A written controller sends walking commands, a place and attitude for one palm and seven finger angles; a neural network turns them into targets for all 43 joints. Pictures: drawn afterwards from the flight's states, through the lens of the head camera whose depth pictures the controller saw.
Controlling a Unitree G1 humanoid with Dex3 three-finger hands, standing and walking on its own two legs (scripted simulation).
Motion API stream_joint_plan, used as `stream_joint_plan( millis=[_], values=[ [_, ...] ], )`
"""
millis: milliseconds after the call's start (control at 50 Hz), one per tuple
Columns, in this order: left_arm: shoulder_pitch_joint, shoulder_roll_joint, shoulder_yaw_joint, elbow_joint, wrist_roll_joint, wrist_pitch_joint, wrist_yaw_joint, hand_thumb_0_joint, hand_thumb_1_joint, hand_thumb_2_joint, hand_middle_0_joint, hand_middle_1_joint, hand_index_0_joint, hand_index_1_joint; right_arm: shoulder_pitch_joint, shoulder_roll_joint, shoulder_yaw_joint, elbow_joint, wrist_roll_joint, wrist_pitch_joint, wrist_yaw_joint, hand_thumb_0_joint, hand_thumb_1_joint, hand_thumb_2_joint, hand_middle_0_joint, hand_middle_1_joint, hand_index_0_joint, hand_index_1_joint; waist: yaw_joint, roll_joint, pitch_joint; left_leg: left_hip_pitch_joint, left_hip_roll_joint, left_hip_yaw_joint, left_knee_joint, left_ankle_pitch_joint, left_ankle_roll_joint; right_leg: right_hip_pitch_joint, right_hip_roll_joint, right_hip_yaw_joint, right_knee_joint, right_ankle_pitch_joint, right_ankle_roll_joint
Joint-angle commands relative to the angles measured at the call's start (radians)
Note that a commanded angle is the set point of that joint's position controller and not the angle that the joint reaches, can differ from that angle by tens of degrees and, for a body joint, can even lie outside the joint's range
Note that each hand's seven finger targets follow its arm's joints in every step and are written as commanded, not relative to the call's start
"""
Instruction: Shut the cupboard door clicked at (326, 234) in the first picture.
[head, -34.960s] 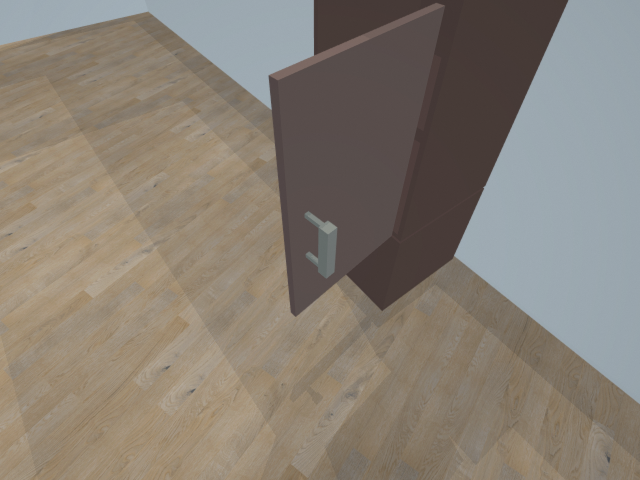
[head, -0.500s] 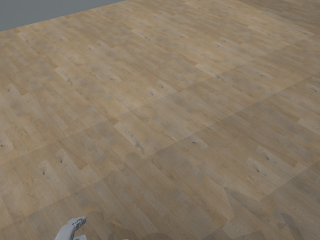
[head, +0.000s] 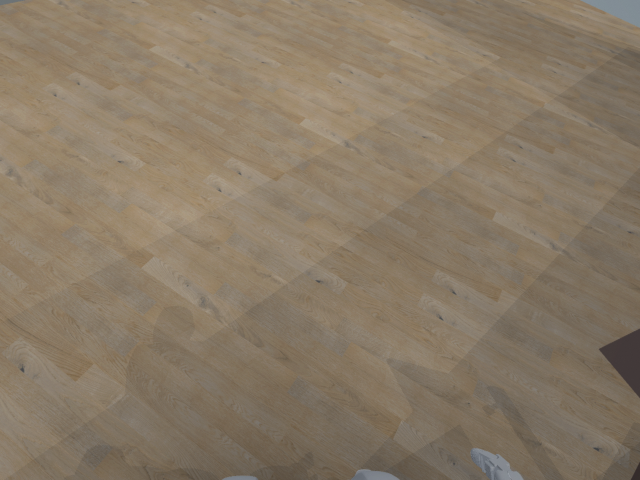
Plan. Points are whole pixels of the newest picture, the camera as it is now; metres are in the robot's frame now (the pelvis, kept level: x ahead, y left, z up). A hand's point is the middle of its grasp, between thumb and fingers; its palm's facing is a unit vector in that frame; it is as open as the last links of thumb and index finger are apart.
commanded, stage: turn to face it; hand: left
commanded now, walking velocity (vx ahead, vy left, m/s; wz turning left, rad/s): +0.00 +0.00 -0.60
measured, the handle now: out of the picture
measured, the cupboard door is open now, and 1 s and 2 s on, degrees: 73 73 73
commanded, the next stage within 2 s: take the last steps up to it in 1.70 s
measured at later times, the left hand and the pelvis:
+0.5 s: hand (237, 421) +0.20 +0.13 -0.15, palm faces -0.30 -0.91 -0.27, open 7.4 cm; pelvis +0.02 -0.03 +0.00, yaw -17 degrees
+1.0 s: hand (230, 376) +0.27 +0.15 -0.17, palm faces -0.52 -0.83 -0.19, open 7.4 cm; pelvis +0.08 +0.01 +0.01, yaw -35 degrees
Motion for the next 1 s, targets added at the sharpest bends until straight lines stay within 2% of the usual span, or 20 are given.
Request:
stream_joint_plan(
  millis=[0, 80, 220, 280, 300, 320, 340, 360, 380, 400, 460, 500, 660, 720, 740, 760, 780, 820, 880, 980],
  values=[
    [-0.035, 0.081, 0.024, -0.101, 0.003, -0.022, -0.019, 0.000, 0.900, 0.900, -0.200, -0.300, -0.200, -0.300, 0.076, -0.209, -0.056, -0.058, -0.008, -0.017, -0.023, 0.000, -0.900, -0.900, 0.200, 0.300, 0.200, 0.300, -0.039, 0.240, -0.113, 0.218, 0.310, -0.166, -0.204, 0.710, 0.114, -0.160, -0.075, -0.035, 0.265, 0.019, 0.032],
    [-0.067, 0.054, 0.016, -0.110, 0.002, -0.014, -0.030, 0.000, 0.900, 0.900, -0.200, -0.300, -0.200, -0.300, 0.136, -0.208, -0.063, -0.028, -0.003, -0.018, -0.020, 0.000, -0.900, -0.900, 0.200, 0.300, 0.200, 0.300, -0.057, 0.235, -0.147, 0.309, 0.285, -0.072, -0.187, 0.721, 0.098, -0.171, -0.084, -0.084, 0.200, 0.092, 0.038],
    [-0.138, 0.039, 0.003, -0.136, 0.005, -0.017, -0.036, 0.000, 0.900, 0.900, -0.200, -0.300, -0.200, -0.300, 0.148, -0.231, -0.082, -0.001, -0.008, -0.010, -0.004, 0.000, -0.900, -0.900, 0.200, 0.300, 0.200, 0.300, -0.076, 0.285, -0.110, 0.245, 0.316, 0.011, -0.159, 0.630, 0.094, -0.035, -0.081, -0.163, -0.096, 0.096, 0.016],
    [-0.106, 0.047, 0.003, -0.131, 0.004, -0.027, -0.033, 0.000, 0.900, 0.900, -0.200, -0.300, -0.200, -0.300, 0.127, -0.252, -0.091, 0.005, -0.007, -0.009, 0.002, 0.000, -0.900, -0.900, 0.200, 0.300, 0.200, 0.300, -0.055, 0.265, -0.125, 0.224, 0.323, 0.044, -0.090, 0.610, 0.060, 0.075, -0.059, -0.185, -0.268, 0.160, -0.012],
    [-0.059, 0.059, 0.007, -0.117, 0.004, -0.033, -0.031, 0.000, 0.900, 0.900, -0.200, -0.300, -0.200, -0.300, 0.113, -0.258, -0.093, 0.005, -0.003, -0.008, 0.004, 0.000, -0.900, -0.900, 0.200, 0.300, 0.200, 0.300, -0.023, 0.245, -0.137, 0.180, 0.310, 0.066, -0.025, 0.576, 0.031, 0.165, -0.055, -0.186, -0.372, 0.257, -0.024],
    [0.042, 0.106, 0.014, -0.091, 0.008, -0.043, -0.025, 0.000, 0.900, 0.900, -0.200, -0.300, -0.200, -0.300, 0.096, -0.246, -0.095, -0.002, 0.007, -0.008, 0.011, 0.000, -0.900, -0.900, 0.200, 0.300, 0.200, 0.300, 0.030, 0.148, -0.178, 0.096, 0.272, 0.108, 0.124, 0.494, -0.015, 0.326, -0.083, -0.138, -0.501, 0.402, -0.047],
    [0.124, 0.219, 0.033, -0.069, 0.017, -0.059, -0.011, 0.000, 0.900, 0.900, -0.200, -0.300, -0.200, -0.300, 0.078, -0.167, -0.074, -0.038, 0.015, -0.005, 0.016, 0.000, -0.900, -0.900, 0.200, 0.300, 0.200, 0.300, 0.070, -0.176, -0.201, -0.166, 0.128, 0.154, 0.368, -0.002, -0.080, 0.512, -0.317, 0.186, -0.575, 0.715, -0.138],
    [0.147, 0.274, 0.042, -0.054, 0.001, -0.057, 0.004, 0.000, 0.900, 0.900, -0.200, -0.300, -0.200, -0.300, 0.041, -0.149, -0.064, -0.071, 0.013, 0.007, 0.007, 0.000, -0.900, -0.900, 0.200, 0.300, 0.200, 0.300, 0.067, -0.246, -0.186, -0.300, 0.036, 0.052, 0.561, -0.363, -0.103, 0.466, -0.458, 0.349, -0.568, 1.024, -0.236],
    [0.120, 0.260, 0.037, -0.064, -0.003, -0.056, 0.014, 0.000, 0.900, 0.900, -0.200, -0.300, -0.200, -0.300, 0.052, -0.166, -0.060, -0.063, 0.016, 0.022, 0.001, 0.000, -0.900, -0.900, 0.200, 0.300, 0.200, 0.300, 0.046, -0.174, -0.166, -0.307, 0.066, -0.063, 0.638, -0.308, -0.093, 0.393, -0.460, 0.313, -0.595, 0.867, -0.271],
    [0.050, 0.221, 0.035, -0.086, 0.001, -0.055, 0.022, 0.000, 0.900, 0.900, -0.200, -0.300, -0.200, -0.300, 0.027, -0.154, -0.063, -0.059, 0.013, 0.021, 0.000, 0.000, -0.900, -0.900, 0.200, 0.300, 0.200, 0.300, 0.025, -0.178, -0.112, -0.370, 0.077, -0.086, 0.649, -0.246, -0.093, 0.367, -0.397, 0.290, -0.614, 0.771, -0.251],
    [-0.067, 0.154, 0.011, -0.120, -0.003, -0.058, 0.021, 0.000, 0.900, 0.900, -0.200, -0.300, -0.200, -0.300, 0.056, -0.163, -0.066, -0.020, 0.006, 0.025, 0.012, 0.000, -0.900, -0.900, 0.200, 0.300, 0.200, 0.300, -0.040, -0.116, -0.105, -0.280, 0.086, -0.081, 0.605, -0.072, -0.117, 0.256, -0.281, 0.138, -0.598, 0.715, -0.199],
    [-0.062, 0.155, 0.011, -0.120, 0.000, -0.064, 0.016, 0.000, 0.900, 0.900, -0.200, -0.300, -0.200, -0.300, 0.076, -0.154, -0.064, -0.011, 0.004, 0.029, 0.015, 0.000, -0.900, -0.900, 0.200, 0.300, 0.200, 0.300, -0.047, -0.099, -0.121, -0.243, 0.064, -0.068, 0.546, -0.039, -0.123, 0.235, -0.251, 0.118, -0.598, 0.686, -0.189],
    [-0.018, 0.180, 0.031, -0.103, 0.012, -0.056, 0.012, 0.000, 0.900, 0.900, -0.200, -0.300, -0.200, -0.300, 0.020, -0.131, -0.060, -0.052, 0.016, 0.007, 0.008, 0.000, -0.900, -0.900, 0.200, 0.300, 0.200, 0.300, -0.015, -0.107, -0.145, -0.140, -0.003, -0.050, 0.186, -0.095, -0.116, 0.258, -0.254, 0.258, -0.538, 0.713, -0.220],
    [-0.070, 0.154, 0.029, -0.107, 0.001, -0.046, 0.014, 0.000, 0.900, 0.900, -0.200, -0.300, -0.200, -0.300, 0.133, -0.149, -0.063, -0.017, 0.022, -0.009, 0.000, 0.000, -0.900, -0.900, 0.200, 0.300, 0.200, 0.300, -0.075, -0.081, -0.175, 0.115, -0.008, -0.061, -0.139, 0.126, -0.105, 0.130, -0.184, 0.245, -0.422, 0.636, -0.131],
    [-0.051, 0.102, 0.019, -0.124, -0.009, -0.041, 0.011, 0.000, 0.900, 0.900, -0.200, -0.300, -0.200, -0.300, 0.172, -0.217, -0.071, -0.011, 0.012, -0.022, -0.004, 0.000, -0.900, -0.900, 0.200, 0.300, 0.200, 0.300, -0.082, 0.116, -0.210, 0.248, 0.144, -0.200, -0.268, 0.192, -0.062, 0.015, -0.076, 0.154, -0.304, 0.418, -0.072],
    [-0.015, 0.054, 0.008, -0.136, -0.014, -0.039, 0.002, 0.000, 0.900, 0.900, -0.200, -0.300, -0.200, -0.300, 0.188, -0.311, -0.086, -0.021, 0.002, -0.023, -0.006, 0.000, -0.900, -0.900, 0.200, 0.300, 0.200, 0.300, -0.073, 0.387, -0.218, 0.319, 0.399, -0.425, -0.277, 0.407, 0.047, -0.151, 0.028, 0.002, -0.064, -0.068, -0.011],
    [-0.037, 0.086, 0.011, -0.132, -0.002, -0.036, 0.003, 0.000, 0.900, 0.900, -0.200, -0.300, -0.200, -0.300, 0.190, -0.308, -0.081, -0.029, -0.005, -0.013, -0.010, 0.000, -0.900, -0.900, 0.200, 0.300, 0.200, 0.300, -0.088, 0.325, -0.192, 0.232, 0.456, -0.424, -0.256, 0.471, 0.122, -0.128, -0.020, 0.003, 0.123, -0.125, -0.010],
    [-0.024, 0.097, 0.026, -0.104, 0.008, -0.027, -0.008, 0.000, 0.900, 0.900, -0.200, -0.300, -0.200, -0.300, 0.090, -0.232, -0.059, -0.054, -0.008, -0.019, -0.016, 0.000, -0.900, -0.900, 0.200, 0.300, 0.200, 0.300, -0.039, 0.284, -0.126, 0.149, 0.371, -0.303, -0.263, 0.510, 0.109, -0.158, -0.059, -0.006, 0.267, -0.018, 0.013],
    [-0.036, 0.075, 0.022, -0.091, 0.005, -0.019, -0.023, 0.000, 0.900, 0.900, -0.200, -0.300, -0.200, -0.300, 0.095, -0.204, -0.054, -0.051, -0.008, -0.021, -0.020, 0.000, -0.900, -0.900, 0.200, 0.300, 0.200, 0.300, -0.038, 0.231, -0.105, 0.201, 0.293, -0.126, -0.224, 0.630, 0.084, -0.171, -0.074, -0.041, 0.282, 0.071, 0.034],
    [-0.072, 0.048, 0.016, -0.101, 0.003, -0.012, -0.030, 0.000, 0.900, 0.900, -0.200, -0.300, -0.200, -0.300, 0.170, -0.202, -0.064, -0.009, -0.002, -0.023, -0.017, 0.000, -0.900, -0.900, 0.200, 0.300, 0.200, 0.300, -0.062, 0.229, -0.138, 0.303, 0.303, -0.047, -0.210, 0.656, 0.088, -0.184, -0.092, -0.085, 0.204, 0.122, 0.041]
  ],
)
